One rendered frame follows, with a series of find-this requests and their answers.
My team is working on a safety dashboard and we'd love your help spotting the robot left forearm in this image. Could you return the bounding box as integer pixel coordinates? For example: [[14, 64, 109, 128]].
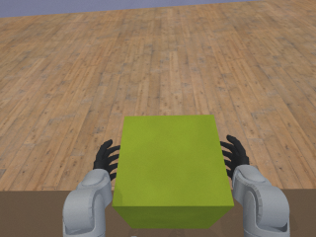
[[62, 169, 113, 237]]

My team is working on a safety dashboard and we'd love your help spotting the right robot hand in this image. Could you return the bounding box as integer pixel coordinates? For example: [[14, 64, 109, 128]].
[[219, 134, 250, 180]]

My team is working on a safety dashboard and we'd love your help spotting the left robot hand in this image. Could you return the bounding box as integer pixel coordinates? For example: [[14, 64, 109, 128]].
[[93, 139, 120, 181]]

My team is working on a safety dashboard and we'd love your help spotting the robot right forearm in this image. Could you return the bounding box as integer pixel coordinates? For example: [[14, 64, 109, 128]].
[[232, 164, 290, 237]]

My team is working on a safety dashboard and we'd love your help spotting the carton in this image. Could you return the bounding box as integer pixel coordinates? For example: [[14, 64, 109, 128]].
[[112, 115, 234, 229]]

